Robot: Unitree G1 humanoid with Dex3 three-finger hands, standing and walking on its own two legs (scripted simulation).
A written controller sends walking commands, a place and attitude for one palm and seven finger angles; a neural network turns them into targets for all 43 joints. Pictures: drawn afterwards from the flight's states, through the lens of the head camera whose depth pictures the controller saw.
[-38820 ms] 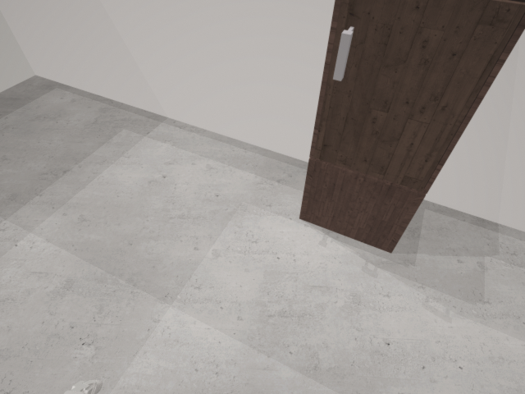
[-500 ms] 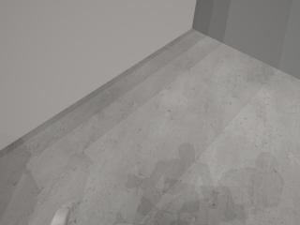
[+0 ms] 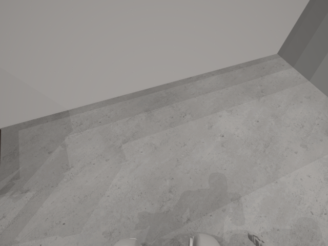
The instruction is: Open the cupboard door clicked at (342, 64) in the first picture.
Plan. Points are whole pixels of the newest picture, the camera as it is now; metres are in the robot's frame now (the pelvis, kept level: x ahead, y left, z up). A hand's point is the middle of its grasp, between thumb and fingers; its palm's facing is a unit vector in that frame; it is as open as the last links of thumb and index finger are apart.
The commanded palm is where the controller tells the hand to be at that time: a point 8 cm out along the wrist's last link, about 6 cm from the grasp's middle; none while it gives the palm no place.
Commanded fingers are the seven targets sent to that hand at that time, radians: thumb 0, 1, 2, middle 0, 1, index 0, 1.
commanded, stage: turn to face it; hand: left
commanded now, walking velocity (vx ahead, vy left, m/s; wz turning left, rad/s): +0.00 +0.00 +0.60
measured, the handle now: out of the picture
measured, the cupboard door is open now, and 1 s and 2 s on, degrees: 41 41 41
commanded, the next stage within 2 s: take the last steps up to it in 1.82 s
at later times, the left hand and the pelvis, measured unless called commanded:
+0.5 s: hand out of the picture +0.04 +0.14 -0.14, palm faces +0.32 -0.91 -0.26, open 7.3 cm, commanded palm none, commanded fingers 0.00 0.90 0.90 -0.20 -0.30 -0.20 -0.30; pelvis +0.02 -0.06 +0.02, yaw +19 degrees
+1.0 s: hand out of the picture -0.01 +0.17 -0.14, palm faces +0.58 -0.76 -0.29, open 7.4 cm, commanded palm none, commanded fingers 0.00 0.90 0.90 -0.20 -0.30 -0.20 -0.30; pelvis +0.03 -0.07 +0.01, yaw +36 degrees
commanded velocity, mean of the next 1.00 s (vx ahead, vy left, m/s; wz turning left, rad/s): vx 0.00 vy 0.00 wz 0.60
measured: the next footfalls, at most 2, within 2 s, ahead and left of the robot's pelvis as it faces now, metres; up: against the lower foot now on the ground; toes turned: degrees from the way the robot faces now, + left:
right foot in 0.26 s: +0.07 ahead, -0.15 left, +0.00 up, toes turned +6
left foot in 0.66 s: +0.01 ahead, +0.08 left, +0.00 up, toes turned +31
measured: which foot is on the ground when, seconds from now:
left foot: down 0.00-0.26, up 0.28-0.64, down 0.66-1.00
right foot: up 0.00-0.24, down 0.26-0.66, up 0.68-1.00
